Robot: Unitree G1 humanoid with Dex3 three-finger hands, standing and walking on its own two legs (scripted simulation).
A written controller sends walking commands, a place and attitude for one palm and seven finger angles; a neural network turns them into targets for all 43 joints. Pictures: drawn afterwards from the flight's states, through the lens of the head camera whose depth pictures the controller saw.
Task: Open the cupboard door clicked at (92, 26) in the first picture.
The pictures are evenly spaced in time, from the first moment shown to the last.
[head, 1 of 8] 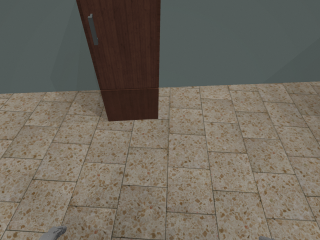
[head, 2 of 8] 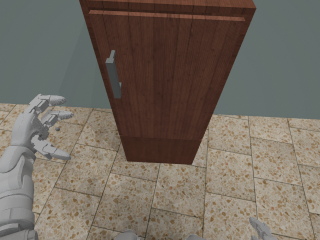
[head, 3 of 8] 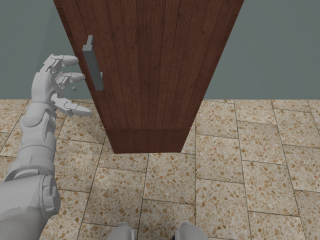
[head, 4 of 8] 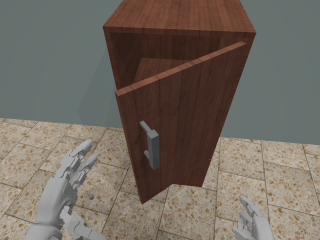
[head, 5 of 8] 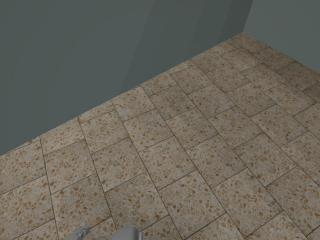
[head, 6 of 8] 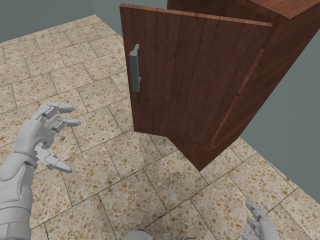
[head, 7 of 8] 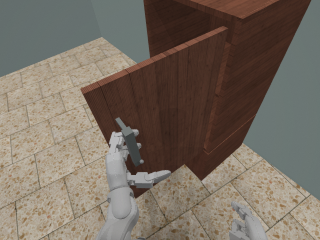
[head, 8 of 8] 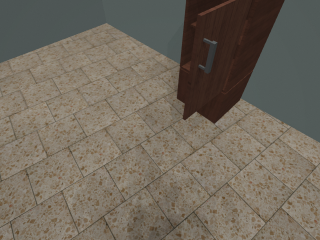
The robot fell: no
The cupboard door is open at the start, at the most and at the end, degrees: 0 89 89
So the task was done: yes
